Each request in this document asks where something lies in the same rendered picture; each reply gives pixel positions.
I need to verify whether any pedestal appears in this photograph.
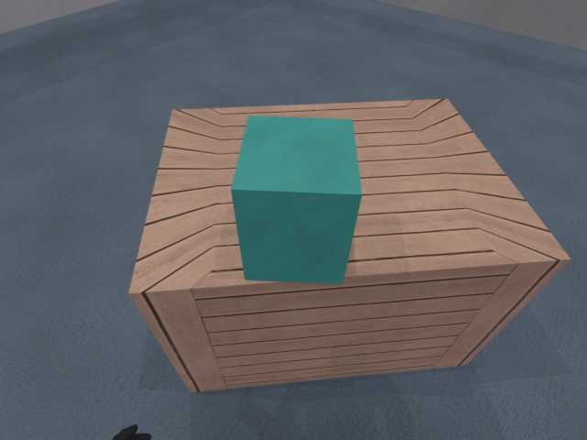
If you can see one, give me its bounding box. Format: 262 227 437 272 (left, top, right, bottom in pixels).
128 99 570 393

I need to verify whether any carton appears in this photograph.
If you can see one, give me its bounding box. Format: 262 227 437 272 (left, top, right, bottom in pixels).
231 115 362 284

